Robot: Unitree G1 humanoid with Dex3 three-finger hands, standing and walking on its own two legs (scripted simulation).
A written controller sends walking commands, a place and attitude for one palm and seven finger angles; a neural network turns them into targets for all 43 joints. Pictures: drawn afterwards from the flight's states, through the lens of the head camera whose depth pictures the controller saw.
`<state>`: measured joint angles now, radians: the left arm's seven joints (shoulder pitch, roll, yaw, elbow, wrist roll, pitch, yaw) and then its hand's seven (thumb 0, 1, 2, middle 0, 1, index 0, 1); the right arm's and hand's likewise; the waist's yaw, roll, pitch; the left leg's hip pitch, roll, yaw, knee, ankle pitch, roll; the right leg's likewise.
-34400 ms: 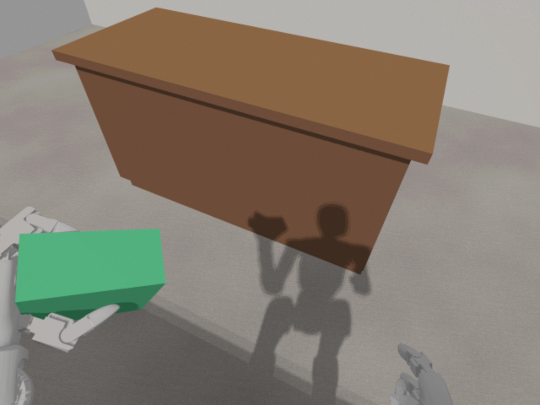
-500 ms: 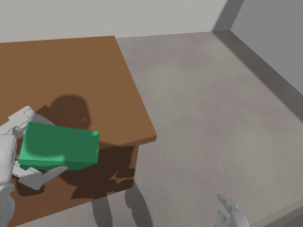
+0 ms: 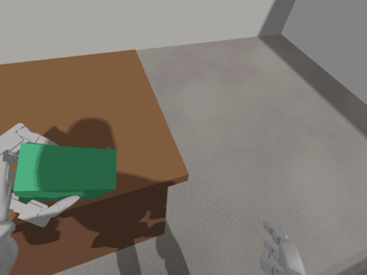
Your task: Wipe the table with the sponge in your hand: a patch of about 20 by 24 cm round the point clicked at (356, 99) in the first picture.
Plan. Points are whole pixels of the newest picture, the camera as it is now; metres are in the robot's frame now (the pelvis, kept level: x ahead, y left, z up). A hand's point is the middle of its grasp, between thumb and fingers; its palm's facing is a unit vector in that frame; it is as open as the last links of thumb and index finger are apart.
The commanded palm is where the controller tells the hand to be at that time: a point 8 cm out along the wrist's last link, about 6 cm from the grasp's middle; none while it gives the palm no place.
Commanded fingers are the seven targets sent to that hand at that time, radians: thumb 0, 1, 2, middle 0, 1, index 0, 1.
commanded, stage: come to a stop and stand still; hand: left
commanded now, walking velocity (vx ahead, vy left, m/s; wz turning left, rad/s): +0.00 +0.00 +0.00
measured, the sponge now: (79, 177) +0.24 +0.21 +0.13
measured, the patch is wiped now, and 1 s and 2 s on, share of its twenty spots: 0.00 0.00 0.00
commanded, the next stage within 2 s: look again from close up in 0.02 s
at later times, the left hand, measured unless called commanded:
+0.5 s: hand (47, 183) +0.21 +0.23 +0.16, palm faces +0.40 -0.85 -0.36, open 10.3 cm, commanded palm +0.15 +0.27 +0.18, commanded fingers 0.00 0.10 1.30 -1.20 -1.60 -1.20 -1.60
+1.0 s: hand (41, 193) +0.20 +0.24 +0.15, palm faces +0.34 -0.86 -0.39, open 10.3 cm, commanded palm +0.15 +0.28 +0.18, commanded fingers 0.00 0.10 1.30 -1.20 -1.60 -1.20 -1.60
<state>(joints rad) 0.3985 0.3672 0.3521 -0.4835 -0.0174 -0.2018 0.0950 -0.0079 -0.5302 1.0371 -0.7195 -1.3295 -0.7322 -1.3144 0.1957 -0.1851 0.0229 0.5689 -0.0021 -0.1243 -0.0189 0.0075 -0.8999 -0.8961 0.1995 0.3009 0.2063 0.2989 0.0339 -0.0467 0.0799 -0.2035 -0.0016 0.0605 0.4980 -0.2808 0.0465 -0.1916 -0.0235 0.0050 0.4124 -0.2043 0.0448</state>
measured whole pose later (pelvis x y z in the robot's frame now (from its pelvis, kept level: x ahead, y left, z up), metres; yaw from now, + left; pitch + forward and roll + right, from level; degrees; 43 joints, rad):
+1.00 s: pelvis -0.01 +0.00 +0.00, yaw +0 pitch -1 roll -1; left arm 0.45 0.39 0.34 -0.43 -0.03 -0.25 0.08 -0.01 -0.53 1.04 -0.72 -1.32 -0.73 -1.31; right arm 0.23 -0.17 0.02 0.59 0.01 -0.15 -0.03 0.01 -0.90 -0.90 0.20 0.30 0.21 0.30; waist 0.03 -0.05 0.05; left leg -0.21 -0.01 0.06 0.49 -0.26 0.05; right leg -0.22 -0.03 0.01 0.45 -0.21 0.04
